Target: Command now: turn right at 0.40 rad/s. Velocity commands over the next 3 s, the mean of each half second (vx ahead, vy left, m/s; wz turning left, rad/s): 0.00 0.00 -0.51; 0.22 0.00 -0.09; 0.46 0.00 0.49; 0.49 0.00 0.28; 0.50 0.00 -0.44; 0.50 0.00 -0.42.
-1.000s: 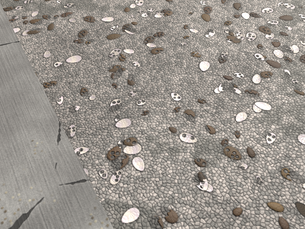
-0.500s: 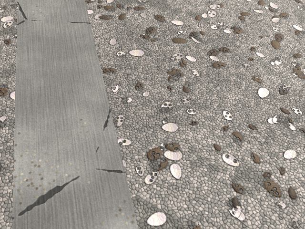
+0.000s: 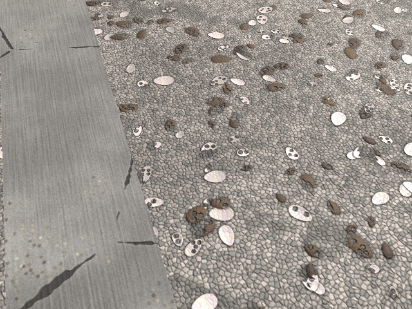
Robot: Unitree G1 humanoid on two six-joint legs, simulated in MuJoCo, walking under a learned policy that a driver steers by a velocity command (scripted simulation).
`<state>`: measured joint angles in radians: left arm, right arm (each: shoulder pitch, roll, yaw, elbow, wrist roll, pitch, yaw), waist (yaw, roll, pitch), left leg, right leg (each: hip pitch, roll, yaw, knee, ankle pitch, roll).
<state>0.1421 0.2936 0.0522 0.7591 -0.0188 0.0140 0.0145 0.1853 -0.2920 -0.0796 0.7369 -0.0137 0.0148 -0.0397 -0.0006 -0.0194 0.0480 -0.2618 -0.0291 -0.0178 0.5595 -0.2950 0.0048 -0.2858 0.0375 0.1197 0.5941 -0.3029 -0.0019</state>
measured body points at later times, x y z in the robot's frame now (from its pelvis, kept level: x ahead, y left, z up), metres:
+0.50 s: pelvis -0.02 -0.06 +0.01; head +0.02 -0.10 +0.46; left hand +0.19 +0.18 -0.07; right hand +0.06 -0.38 -0.10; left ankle +0.01 +0.10 -0.64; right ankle -0.03 -0.14 -0.73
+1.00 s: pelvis +0.08 -0.06 +0.01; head +0.10 -0.04 +0.46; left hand +0.32 +0.14 -0.09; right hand +0.03 -0.33 -0.09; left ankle +0.06 +0.06 -0.73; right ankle +0.05 -0.19 -0.67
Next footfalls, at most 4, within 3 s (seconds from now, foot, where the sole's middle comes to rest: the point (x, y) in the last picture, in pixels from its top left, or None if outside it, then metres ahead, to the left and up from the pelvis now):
0.30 right None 0.01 -0.15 -0.77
0.84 left None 0.10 0.05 -0.77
1.22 right None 0.29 -0.27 -0.77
1.72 left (218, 271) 0.60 -0.01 -0.77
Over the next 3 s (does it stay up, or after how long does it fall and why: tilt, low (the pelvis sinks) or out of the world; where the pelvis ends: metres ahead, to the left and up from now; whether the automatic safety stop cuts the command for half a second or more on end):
stays up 1.16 -0.14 0.02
